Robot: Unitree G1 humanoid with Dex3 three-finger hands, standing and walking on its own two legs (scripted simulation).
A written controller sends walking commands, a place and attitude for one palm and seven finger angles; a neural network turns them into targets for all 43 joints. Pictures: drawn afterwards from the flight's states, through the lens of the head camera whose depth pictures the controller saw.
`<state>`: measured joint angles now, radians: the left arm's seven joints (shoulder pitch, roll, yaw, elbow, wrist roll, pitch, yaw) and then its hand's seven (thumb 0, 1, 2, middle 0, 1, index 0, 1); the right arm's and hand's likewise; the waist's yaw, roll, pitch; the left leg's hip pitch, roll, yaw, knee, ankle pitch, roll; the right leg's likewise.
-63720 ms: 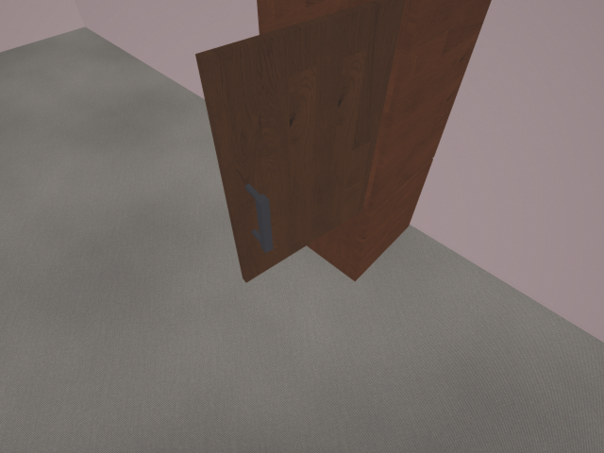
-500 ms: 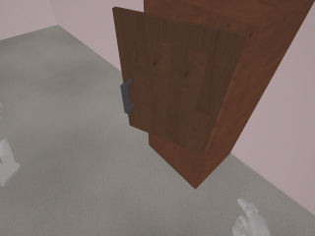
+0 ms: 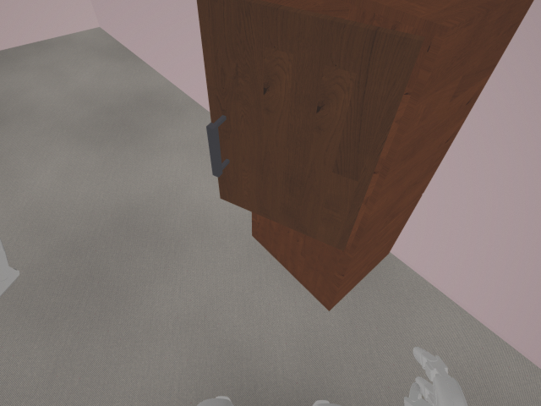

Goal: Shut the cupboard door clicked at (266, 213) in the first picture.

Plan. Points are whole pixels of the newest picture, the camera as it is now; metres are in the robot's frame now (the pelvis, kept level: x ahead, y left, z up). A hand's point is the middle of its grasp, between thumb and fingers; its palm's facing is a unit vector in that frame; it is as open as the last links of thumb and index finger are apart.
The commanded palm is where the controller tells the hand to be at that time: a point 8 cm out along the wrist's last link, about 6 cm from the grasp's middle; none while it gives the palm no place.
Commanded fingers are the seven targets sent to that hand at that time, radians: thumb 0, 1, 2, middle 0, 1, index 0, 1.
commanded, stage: step back with the hand held close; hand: left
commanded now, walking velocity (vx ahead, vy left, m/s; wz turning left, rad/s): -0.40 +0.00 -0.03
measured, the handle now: (219, 147) +0.72 +0.16 -0.07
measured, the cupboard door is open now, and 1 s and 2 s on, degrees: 21 21 21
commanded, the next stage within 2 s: stop stepping back and stand still in 0.70 s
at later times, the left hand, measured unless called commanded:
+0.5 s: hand out of the picture +0.14 +0.28 +0.19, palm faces +0.47 -0.79 -0.39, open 7.4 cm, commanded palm +0.07 +0.31 +0.20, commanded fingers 0.00 0.90 0.90 -0.20 -0.30 -0.20 -0.30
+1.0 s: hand out of the picture +0.04 +0.33 +0.19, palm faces +0.47 -0.82 -0.33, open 7.4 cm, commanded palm -0.02 +0.36 +0.20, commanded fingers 0.00 0.90 0.90 -0.20 -0.30 -0.20 -0.30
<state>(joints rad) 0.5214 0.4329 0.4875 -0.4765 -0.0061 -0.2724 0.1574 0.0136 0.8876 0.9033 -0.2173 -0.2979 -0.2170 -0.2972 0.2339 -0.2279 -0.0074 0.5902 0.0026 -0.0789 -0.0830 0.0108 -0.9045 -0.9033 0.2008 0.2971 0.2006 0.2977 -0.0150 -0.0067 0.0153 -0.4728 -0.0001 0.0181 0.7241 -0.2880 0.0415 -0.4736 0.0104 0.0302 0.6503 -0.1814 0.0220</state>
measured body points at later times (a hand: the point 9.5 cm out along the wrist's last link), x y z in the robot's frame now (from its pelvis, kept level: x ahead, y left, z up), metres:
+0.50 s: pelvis -0.06 +0.01 +0.01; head -0.03 +0.04 +0.46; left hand +0.11 +0.32 +0.21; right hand +0.14 -0.21 -0.06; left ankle +0.08 +0.11 -0.71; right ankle -0.07 -0.13 -0.71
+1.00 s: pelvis -0.16 +0.06 +0.00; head -0.18 +0.10 +0.44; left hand +0.01 +0.37 +0.21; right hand -0.02 -0.19 -0.07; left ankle +0.04 +0.11 -0.70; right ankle -0.11 -0.13 -0.68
